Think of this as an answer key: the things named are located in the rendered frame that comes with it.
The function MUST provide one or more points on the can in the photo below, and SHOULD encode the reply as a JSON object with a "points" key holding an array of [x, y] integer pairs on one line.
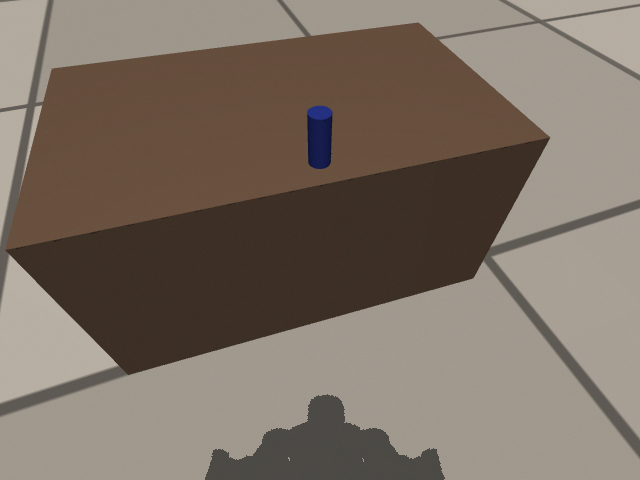
{"points": [[319, 119]]}

